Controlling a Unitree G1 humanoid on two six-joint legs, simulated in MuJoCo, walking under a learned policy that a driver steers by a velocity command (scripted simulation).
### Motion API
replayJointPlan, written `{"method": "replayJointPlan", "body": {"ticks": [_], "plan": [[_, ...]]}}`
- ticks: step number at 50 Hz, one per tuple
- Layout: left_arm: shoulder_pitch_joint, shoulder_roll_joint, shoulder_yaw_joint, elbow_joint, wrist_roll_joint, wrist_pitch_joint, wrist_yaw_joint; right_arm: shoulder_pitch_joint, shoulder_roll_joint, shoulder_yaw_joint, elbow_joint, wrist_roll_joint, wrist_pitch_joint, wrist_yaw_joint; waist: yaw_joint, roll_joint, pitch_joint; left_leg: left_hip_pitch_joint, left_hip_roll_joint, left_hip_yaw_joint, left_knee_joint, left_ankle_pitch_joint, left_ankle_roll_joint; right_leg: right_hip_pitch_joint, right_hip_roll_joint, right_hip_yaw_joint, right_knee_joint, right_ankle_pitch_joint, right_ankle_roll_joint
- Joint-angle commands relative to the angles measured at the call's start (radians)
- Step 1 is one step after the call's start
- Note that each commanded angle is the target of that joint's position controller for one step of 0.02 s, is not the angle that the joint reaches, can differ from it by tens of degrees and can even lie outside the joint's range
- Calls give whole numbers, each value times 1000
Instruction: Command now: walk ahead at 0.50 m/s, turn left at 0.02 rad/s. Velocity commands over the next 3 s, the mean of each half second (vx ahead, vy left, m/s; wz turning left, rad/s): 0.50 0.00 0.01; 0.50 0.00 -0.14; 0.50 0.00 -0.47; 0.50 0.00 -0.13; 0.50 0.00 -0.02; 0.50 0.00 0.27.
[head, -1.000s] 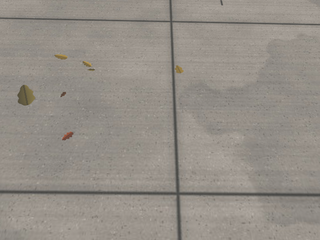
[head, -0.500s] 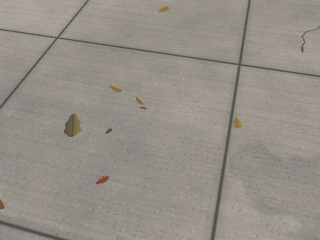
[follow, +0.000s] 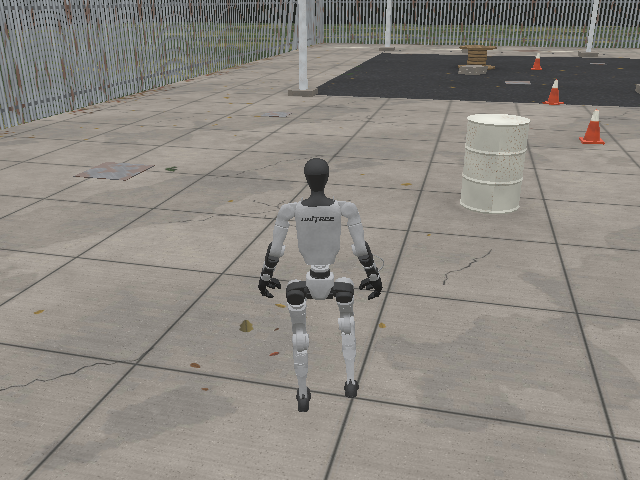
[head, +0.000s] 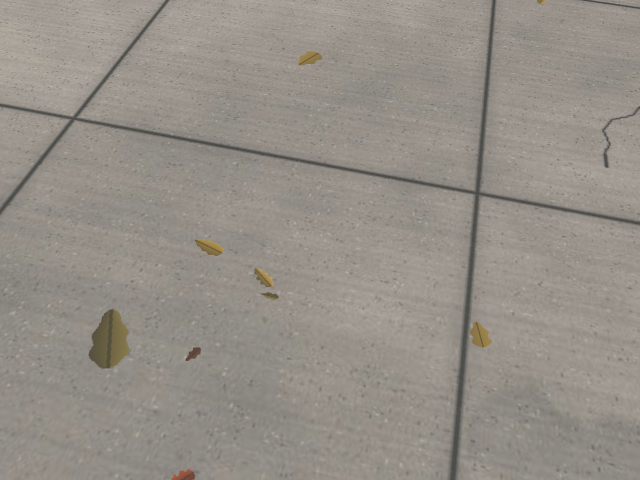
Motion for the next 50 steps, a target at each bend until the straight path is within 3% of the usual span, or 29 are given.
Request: {"method": "replayJointPlan", "body": {"ticks": [1, 6, 10, 13, 14, 15, 16, 17, 18, 19, 20, 21, 23, 25, 28, 32, 35, 38, 40, 41, 42, 43, 44, 45, 46, 47, 48, 50], "plan": [[1, 41, 9, -61, 10, 6, 5, -35, -145, -37, -50, 3, -27, -9, 33, 104, -6, 58, 275, -232, -218, 209, 195, -106, -49, 35, -103, 124, 24], [-169, 14, -6, -101, 3, -8, -13, 36, -174, -41, -3, 13, -16, -22, -27, 96, 33, 70, 232, -123, -227, 188, 144, -49, -6, -1, -408, 376, 19], [-269, 27, -6, -142, -6, -17, -32, 106, -189, -44, 45, 21, 1, -25, -57, 101, 57, 187, 282, -138, -181, 180, 131, -63, 18, -1, -513, 349, -8], [-249, 53, 3, -148, -4, -23, -43, 108, -203, -50, 65, 23, 17, -32, -27, 123, 38, 272, 312, -149, -104, 303, 104, -8, 41, -14, -559, 238, -48], [-189, 72, 13, -134, -1, -24, -42, 91, -210, -51, 65, 23, 22, -35, 12, 132, 2, 277, 298, -132, -31, 448, 88, 88, 68, -41, -580, 217, -66], [-58, 108, 34, -93, 3, -24, -35, 83, -197, -45, 64, 21, 28, -37, 77, 119, -80, 246, 250, -92, 122, 573, 64, 276, 95, -67, -597, 229, -94], [119, 172, 57, -54, 11, -22, -25, 85, -157, -26, 43, 5, 27, -41, 143, 60, -223, 86, 199, -48, 380, 431, 28, 569, -21, 51, -545, 292, -150], [207, 265, 80, -36, 16, -13, -22, 206, -47, 8, 23, 2, 6, -32, 110, -184, -361, -343, 28, -9, 776, -49, -53, 955, -262, 508, -607, 98, -312], [228, 181, 57, -34, 1, -9, -23, 166, -99, -2, 39, 11, -15, -27, 141, -185, -396, -473, 16, -151, 903, -409, -47, 975, -288, 704, -736, -23, -318], [157, 143, 41, -41, -1, -9, -21, 76, -167, -22, 11, 38, -27, -20, 132, -121, -238, -559, 73, -153, 951, -355, -34, 855, -260, 571, -759, -69, -271], [86, 122, 34, -55, 2, -8, -19, 13, -163, -20, -5, 40, -30, -22, 105, -52, -143, -548, 125, -119, 912, -264, -28, 707, -223, 451, -780, -13, -246], [33, 93, 26, -58, 10, -9, -22, -20, -154, -22, -9, 24, -26, -26, 77, -14, -69, -514, 155, -106, 849, -200, -32, 572, -185, 367, -816, 64, -237], [-15, 61, 18, -61, 21, -20, -26, 22, -123, -24, 7, 16, -3, -29, 19, -56, -44, -396, 191, -114, 776, -128, -42, 429, -137, 270, -876, 160, -229], [-11, 76, 24, -46, 15, -31, -24, 27, -96, -19, 11, 11, 14, -33, 3, -46, -29, -384, 197, -102, 725, -84, -60, 381, -127, 204, -917, 235, -245], [27, 103, 32, -18, 13, -30, -10, -72, -85, -15, -18, 2, 14, -34, 21, -14, 6, -448, 204, -99, 565, 65, -83, 399, -118, 135, -946, 306, -243], [83, 124, 37, 13, 1, -20, 2, -208, -58, -2, -46, 8, 0, -19, 70, -10, 33, -402, 166, -62, 317, 247, -83, 421, -85, 51, -953, 300, -205], [142, 137, 41, 47, -7, -8, 5, -293, -61, 1, -74, 16, -7, -4, 102, -9, 56, -401, 146, -54, 226, 255, -74, 494, -117, 55, -930, 277, -203], [163, 145, 46, 71, -15, 9, 10, -329, -84, -4, -99, 17, -17, 10, 90, -15, 68, -391, 132, -71, 160, 167, -45, 574, -159, 94, -867, 316, -186], [141, 160, 52, 72, -17, 19, 15, -257, -114, -17, -83, 15, -25, 11, 39, -34, 32, -268, 102, -53, 127, 101, -25, 587, -161, 115, -785, 431, -168], [123, 152, 49, 68, -16, 23, 16, -145, -145, -36, -50, 12, -28, 5, -23, -25, -34, -101, 77, -28, 96, 99, -4, 560, -118, 88, -661, 551, -145], [124, 104, 30, 55, -2, 22, 16, 24, -204, -60, -9, 1, -29, -5, -93, 11, -170, 179, 144, -81, 142, 125, 37, 436, -57, 48, -435, 489, -111], [228, -3, -2, 31, 12, 6, 10, 143, -306, -85, 7, -14, -21, -15, -82, 226, -341, 595, 406, -436, 147, 54, 160, 61, 85, -28, -48, 114, -36], [236, 7, -3, 41, -9, -10, 8, 182, -251, -72, 19, -6, -12, -13, -97, 335, -422, 637, 484, -731, -17, -145, 215, -105, 140, 75, 141, -305, -22], [153, 110, 28, 26, -38, -16, 7, 118, -188, -51, 13, 0, -13, -15, -100, 227, -260, 508, 449, -621, -56, -261, 165, -188, 79, 116, 221, -255, -34], [85, 115, 31, 5, -41, -14, 10, 41, -153, -39, 3, 2, -14, -17, -75, 186, -152, 371, 419, -493, -81, -245, 131, -200, 29, 85, 210, -167, -41], [65, 104, 34, 3, -30, -6, 14, -29, -117, -28, 2, 0, -18, -15, -42, 155, -76, 242, 381, -393, -124, -179, 117, -166, -3, 75, 164, -92, -37], [79, 90, 41, 8, -22, 7, 16, -73, -92, -22, 3, -6, -26, -14, -8, 179, -40, 152, 348, -307, -159, -109, 102, -108, -33, 85, 115, -35, -33], [113, 45, 39, 19, -24, 34, 16, -112, -82, -24, 14, -13, -39, -13, 26, 173, -13, 65, 320, -190, -209, -1, 98, -40, -45, 80, 92, 22, -23]]}}
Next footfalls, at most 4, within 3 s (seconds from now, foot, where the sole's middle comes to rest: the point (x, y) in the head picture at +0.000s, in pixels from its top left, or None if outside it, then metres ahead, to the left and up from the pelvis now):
0.32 right None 0.35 -0.16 -0.78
0.84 left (273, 414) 0.63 0.09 -0.78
1.38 right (397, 321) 0.87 -0.21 -0.78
1.90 left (356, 207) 1.26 -0.13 -0.78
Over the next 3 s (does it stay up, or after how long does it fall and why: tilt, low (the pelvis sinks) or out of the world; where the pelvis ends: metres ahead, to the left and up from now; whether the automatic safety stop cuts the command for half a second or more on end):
stays up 1.61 -0.40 -0.03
